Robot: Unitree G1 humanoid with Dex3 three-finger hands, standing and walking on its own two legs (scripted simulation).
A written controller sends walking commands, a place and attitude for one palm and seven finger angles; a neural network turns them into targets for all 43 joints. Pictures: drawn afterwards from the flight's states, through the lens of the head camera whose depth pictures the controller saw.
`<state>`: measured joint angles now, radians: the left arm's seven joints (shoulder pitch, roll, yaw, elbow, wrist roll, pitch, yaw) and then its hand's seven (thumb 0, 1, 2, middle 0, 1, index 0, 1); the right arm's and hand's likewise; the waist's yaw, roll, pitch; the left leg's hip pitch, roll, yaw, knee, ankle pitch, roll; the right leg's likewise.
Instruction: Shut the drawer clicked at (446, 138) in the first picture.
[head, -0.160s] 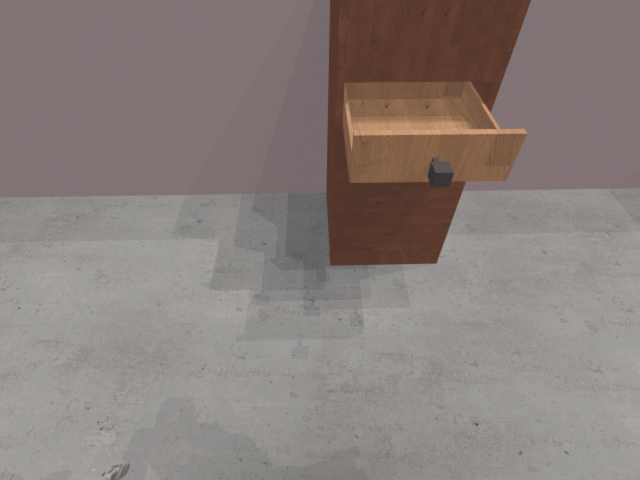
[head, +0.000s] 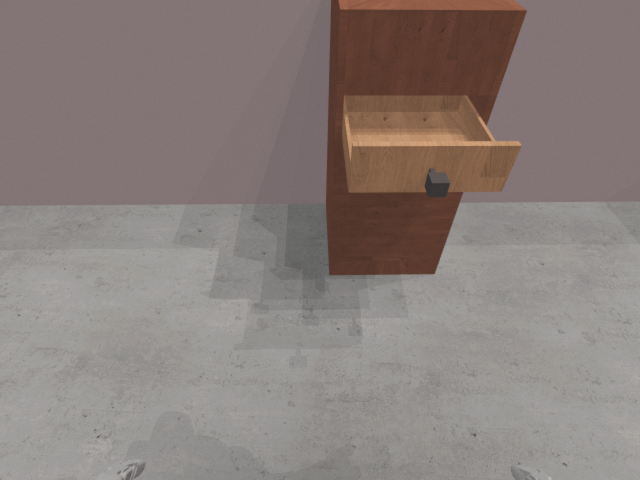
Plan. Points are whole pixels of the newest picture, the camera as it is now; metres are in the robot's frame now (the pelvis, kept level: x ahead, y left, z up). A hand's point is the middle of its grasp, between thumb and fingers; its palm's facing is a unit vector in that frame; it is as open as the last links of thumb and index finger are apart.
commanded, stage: stand and wait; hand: left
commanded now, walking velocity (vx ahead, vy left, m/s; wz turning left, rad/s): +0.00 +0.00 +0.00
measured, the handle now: (435, 179) +0.78 -0.22 -0.07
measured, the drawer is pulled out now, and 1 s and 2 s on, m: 0.24 0.24 0.24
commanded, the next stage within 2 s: look at it before walking up in 0.72 s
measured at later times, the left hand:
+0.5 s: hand out of the picture +0.04 +0.24 -0.15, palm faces -0.02 -0.94 -0.35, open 7.4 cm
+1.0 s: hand out of the picture +0.05 +0.23 -0.15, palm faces -0.02 -0.94 -0.33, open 7.4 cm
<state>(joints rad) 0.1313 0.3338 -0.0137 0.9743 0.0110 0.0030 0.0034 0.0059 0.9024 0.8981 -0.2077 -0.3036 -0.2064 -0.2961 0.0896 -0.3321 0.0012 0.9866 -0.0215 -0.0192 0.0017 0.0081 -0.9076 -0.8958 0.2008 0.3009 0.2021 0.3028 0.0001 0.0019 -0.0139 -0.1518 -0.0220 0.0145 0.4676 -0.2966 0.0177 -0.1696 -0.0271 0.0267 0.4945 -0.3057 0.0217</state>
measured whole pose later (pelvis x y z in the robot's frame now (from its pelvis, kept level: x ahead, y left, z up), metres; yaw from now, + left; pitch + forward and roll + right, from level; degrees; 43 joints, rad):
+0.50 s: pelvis -0.02 -0.01 +0.01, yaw +0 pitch -2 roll +0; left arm 0.17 0.34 0.00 1.08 0.01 0.00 0.00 0.01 0.90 0.90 -0.21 -0.30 -0.21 -0.30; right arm 0.14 -0.34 0.00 1.10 -0.02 -0.01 0.00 0.01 -0.91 -0.90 0.20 0.30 0.20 0.30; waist 0.00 0.01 0.02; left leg -0.14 0.00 0.00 0.39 -0.22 -0.01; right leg -0.16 0.00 0.02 0.42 -0.23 0.00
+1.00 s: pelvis -0.03 -0.02 +0.01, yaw +0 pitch -1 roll +0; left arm 0.14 0.33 0.00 1.09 0.01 -0.01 0.00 0.01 0.90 0.90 -0.21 -0.30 -0.21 -0.30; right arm 0.14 -0.33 0.00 1.12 -0.02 -0.03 0.00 0.01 -0.91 -0.90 0.20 0.30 0.20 0.30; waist -0.01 0.00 0.01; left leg -0.14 0.01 0.01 0.36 -0.20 -0.01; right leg -0.16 0.00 0.02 0.39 -0.21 0.00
